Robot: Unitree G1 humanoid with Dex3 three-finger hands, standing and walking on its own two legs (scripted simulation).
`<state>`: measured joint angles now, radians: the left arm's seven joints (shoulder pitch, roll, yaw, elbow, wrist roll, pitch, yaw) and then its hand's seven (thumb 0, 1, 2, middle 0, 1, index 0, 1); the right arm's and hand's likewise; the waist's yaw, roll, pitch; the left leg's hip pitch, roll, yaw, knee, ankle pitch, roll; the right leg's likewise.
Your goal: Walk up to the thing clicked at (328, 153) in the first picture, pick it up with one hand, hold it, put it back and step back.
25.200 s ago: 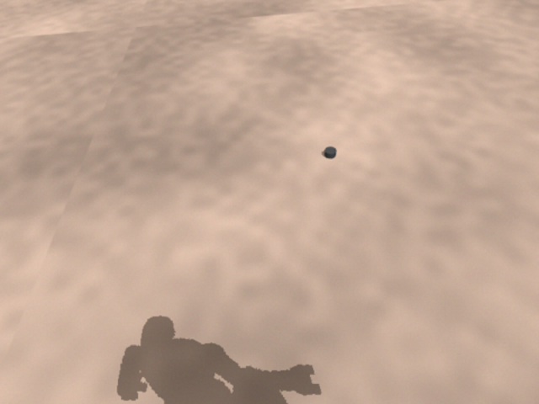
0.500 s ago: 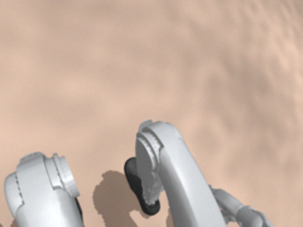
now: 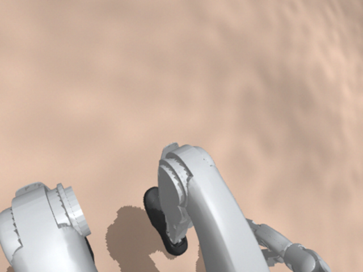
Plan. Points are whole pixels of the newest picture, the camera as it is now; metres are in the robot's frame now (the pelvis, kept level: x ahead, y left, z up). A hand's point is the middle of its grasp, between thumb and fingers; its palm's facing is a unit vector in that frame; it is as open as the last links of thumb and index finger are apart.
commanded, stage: close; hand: left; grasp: from above
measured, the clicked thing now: out of the picture +0.39 +0.34 -0.28
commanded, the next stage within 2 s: settle in 1.62 s
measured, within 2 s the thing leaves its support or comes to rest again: neither
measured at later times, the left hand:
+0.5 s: hand out of the picture +0.38 +0.33 -0.27, palm faces -0.42 -0.17 -0.89, open 12.7 cm
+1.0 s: hand out of the picture +0.39 +0.33 -0.26, palm faces -0.41 -0.19 -0.89, open 11.2 cm
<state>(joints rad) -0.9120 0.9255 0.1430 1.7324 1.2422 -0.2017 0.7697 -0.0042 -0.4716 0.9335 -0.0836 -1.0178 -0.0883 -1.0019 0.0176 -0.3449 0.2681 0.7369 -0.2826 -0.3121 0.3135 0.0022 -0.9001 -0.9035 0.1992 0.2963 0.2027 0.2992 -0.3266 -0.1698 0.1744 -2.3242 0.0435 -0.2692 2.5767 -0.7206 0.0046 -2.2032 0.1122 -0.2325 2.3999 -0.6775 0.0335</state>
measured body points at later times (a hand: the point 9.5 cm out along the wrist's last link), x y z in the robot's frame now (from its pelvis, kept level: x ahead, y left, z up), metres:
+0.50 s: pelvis +0.00 +0.00 +0.00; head +0.26 +0.15 +0.34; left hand +0.40 +0.34 -0.21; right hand +0.09 -0.24 -0.06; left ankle +0.07 +0.13 -0.26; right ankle +0.11 -0.11 -0.26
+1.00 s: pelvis +0.00 +0.00 +0.00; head +0.26 +0.14 +0.34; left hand +0.41 +0.34 -0.21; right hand +0.08 -0.25 -0.06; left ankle +0.07 +0.13 -0.26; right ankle +0.11 -0.11 -0.26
